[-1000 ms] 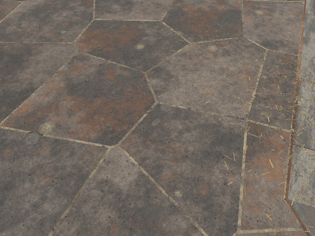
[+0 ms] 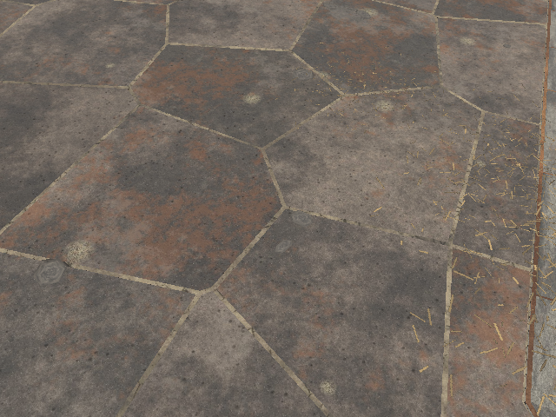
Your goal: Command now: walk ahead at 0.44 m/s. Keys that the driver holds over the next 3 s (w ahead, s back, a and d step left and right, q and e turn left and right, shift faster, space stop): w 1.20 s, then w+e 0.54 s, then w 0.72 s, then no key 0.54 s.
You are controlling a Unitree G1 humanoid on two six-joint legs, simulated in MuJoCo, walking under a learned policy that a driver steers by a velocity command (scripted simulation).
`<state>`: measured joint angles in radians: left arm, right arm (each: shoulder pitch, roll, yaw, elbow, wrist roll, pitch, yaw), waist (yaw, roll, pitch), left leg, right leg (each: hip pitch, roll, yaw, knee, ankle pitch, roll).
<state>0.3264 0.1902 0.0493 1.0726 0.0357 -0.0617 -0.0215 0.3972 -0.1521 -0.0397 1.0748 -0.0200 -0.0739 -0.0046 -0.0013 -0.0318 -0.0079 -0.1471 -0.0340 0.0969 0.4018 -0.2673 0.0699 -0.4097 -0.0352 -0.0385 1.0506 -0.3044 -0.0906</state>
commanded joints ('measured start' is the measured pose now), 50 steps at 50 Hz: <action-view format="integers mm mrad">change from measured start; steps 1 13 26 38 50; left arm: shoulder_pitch -9 -342 24 232 51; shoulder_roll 30 37 56 85 69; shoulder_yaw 9 -1 12 1 16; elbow -46 -198 -34 3 -83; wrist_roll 0 -19 -22 -18 -18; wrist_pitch -1 7 -53 -50 -33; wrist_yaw -12 -2 28 34 22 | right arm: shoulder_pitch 88 164 -1 -456 -138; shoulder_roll -84 -120 -50 -71 -117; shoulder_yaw -5 2 -17 -3 -39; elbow -7 29 -81 -242 -121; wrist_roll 4 0 -23 0 0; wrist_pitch -27 -44 21 23 -13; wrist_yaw -9 -20 21 35 15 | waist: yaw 15 -2 -40 67 -10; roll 83 133 6 -34 47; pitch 119 133 61 124 18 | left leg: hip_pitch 112 201 -364 -499 81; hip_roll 257 243 132 93 314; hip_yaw -290 -94 -119 -6 -391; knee -290 -187 740 223 -203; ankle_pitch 96 798 10 268 141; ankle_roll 92 96 -1 -19 174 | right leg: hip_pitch -268 -101 216 468 -169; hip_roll -46 46 -176 -153 -35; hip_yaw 16 -103 205 66 87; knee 17 -465 -907 -899 186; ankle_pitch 105 224 274 562 8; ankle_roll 19 -24 -140 -102 -7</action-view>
